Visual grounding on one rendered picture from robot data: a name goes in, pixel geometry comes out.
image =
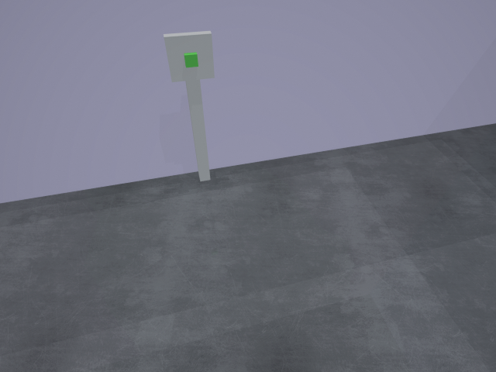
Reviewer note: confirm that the button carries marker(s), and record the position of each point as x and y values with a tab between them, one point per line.
191	59

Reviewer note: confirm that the panel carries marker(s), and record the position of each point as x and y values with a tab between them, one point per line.
176	45

